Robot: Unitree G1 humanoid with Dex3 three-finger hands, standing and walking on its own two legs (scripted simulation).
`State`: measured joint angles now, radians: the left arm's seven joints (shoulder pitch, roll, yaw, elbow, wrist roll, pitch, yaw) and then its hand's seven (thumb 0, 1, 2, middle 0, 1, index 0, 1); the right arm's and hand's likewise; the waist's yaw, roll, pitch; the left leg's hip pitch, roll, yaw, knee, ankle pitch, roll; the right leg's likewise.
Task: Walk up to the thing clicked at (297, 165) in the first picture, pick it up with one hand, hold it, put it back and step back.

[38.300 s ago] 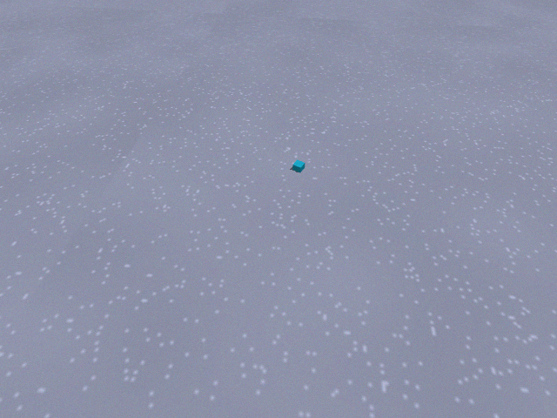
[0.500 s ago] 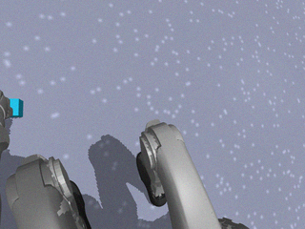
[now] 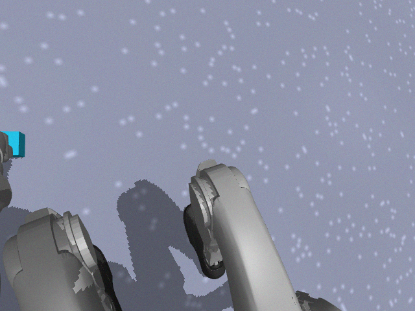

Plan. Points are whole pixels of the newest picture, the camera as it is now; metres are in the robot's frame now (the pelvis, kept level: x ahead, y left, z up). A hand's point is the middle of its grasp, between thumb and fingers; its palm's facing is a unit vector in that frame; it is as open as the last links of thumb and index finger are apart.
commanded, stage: rise first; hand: left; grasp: from above
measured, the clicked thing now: (8, 144) +0.47 +0.28 -0.31
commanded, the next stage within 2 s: none
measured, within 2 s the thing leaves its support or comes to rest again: neither
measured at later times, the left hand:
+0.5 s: hand out of the picture +0.43 +0.31 -0.21, palm faces +0.00 -0.47 -0.88, open 14.1 cm
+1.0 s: hand out of the picture +0.43 +0.31 -0.21, palm faces +0.00 -0.47 -0.88, open 13.9 cm
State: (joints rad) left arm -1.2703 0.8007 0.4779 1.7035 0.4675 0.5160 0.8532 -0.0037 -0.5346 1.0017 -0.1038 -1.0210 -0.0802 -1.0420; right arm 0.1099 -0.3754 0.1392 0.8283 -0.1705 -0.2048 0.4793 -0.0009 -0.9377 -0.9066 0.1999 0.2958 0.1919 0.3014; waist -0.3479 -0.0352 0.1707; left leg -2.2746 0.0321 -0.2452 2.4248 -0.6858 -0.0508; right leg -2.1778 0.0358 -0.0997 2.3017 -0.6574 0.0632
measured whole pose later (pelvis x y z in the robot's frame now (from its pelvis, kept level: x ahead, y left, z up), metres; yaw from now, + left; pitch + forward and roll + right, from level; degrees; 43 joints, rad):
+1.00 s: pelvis +0.00 +0.00 +0.00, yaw +0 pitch +29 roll -11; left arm -1.25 0.80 0.45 1.71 0.46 0.50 0.85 0.00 -0.49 0.97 -0.15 -0.97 -0.12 -1.00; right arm 0.10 -0.37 0.16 0.82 -0.18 -0.22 0.48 0.00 -0.94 -0.91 0.20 0.30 0.19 0.30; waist -0.34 -0.05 0.18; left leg -2.27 0.03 -0.25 2.44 -0.69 -0.05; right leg -2.17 0.03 -0.10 2.31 -0.66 0.06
